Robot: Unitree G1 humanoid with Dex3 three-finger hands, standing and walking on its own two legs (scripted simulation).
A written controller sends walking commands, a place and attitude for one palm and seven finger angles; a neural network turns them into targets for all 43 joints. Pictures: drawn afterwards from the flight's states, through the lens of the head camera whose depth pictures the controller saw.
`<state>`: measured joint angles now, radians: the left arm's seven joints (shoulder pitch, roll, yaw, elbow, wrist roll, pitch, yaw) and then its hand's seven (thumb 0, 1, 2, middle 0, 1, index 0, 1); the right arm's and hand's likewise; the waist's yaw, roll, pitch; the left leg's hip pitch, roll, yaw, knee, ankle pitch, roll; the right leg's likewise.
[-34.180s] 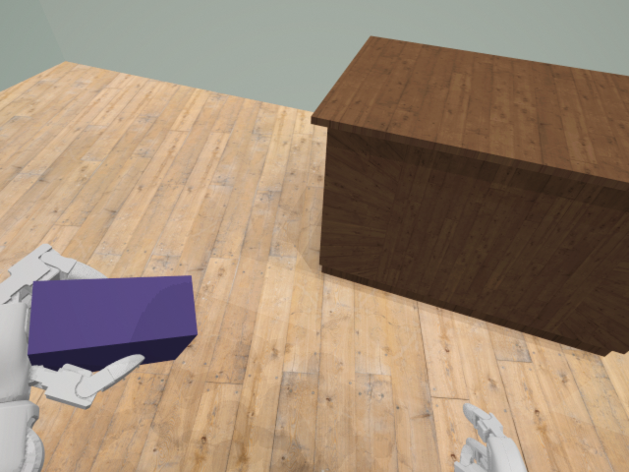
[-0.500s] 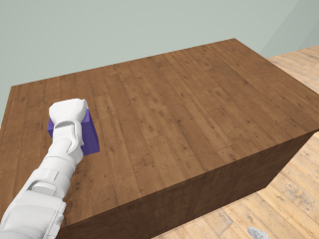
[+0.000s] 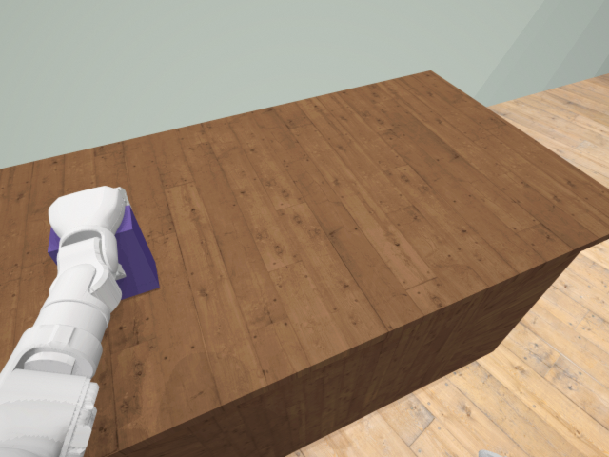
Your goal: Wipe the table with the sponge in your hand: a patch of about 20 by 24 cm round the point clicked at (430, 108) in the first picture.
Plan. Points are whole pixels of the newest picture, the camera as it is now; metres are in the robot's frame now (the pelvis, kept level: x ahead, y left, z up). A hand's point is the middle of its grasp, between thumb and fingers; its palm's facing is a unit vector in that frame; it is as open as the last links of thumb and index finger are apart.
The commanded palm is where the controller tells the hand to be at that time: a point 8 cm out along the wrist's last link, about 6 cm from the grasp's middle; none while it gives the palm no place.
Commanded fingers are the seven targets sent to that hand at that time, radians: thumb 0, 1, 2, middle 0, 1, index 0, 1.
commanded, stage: slide back across to the first lane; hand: left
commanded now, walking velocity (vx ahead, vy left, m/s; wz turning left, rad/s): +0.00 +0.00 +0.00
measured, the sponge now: (114, 267) +0.38 +0.31 +0.02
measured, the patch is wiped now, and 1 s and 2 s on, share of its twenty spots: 1.00 1.00 1.00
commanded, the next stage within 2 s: wipe back along the first lane in 0.34 s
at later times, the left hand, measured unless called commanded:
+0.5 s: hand (58, 259) +0.36 +0.36 +0.08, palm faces -0.10 -0.02 -0.99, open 10.1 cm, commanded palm +0.33 +0.34 +0.12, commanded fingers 0.00 0.10 1.30 -1.20 -1.60 -1.20 -1.60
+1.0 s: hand (63, 288) +0.31 +0.33 +0.07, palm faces -0.02 -0.03 -1.00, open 10.1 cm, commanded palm +0.28 +0.32 +0.10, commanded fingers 0.00 0.10 1.30 -1.20 -1.60 -1.20 -1.60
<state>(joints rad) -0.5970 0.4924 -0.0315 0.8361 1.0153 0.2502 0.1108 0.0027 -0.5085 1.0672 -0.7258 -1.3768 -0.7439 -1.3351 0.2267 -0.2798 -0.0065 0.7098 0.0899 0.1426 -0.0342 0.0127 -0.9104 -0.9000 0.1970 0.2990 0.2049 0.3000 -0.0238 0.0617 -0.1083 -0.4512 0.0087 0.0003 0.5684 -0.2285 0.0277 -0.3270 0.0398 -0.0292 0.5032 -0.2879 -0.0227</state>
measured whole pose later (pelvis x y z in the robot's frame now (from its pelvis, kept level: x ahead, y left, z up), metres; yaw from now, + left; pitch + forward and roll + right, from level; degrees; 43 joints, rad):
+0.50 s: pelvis +0.01 +0.01 +0.00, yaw +1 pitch +5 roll -2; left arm -0.48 0.56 0.02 0.71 1.02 0.14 0.04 0.00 -0.51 1.07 -0.72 -1.38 -0.74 -1.34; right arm 0.16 -0.28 0.00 0.69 0.08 0.13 -0.04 0.01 -0.91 -0.90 0.20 0.30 0.21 0.30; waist 0.03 0.06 -0.08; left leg -0.41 -0.01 -0.01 0.54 -0.23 0.04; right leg -0.27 0.02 -0.04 0.46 -0.28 -0.01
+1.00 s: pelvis +0.00 +0.01 +0.00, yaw +1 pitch +2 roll -2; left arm -0.23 0.49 -0.03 0.42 0.97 0.26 0.09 0.00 -0.48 1.07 -0.69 -1.41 -0.71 -1.37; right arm 0.14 -0.28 0.00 0.67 0.08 0.13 -0.02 0.01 -0.91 -0.90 0.20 0.30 0.21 0.30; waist 0.04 0.08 -0.08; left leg -0.35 -0.02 0.00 0.53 -0.23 0.04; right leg -0.22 0.02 -0.03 0.46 -0.28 -0.01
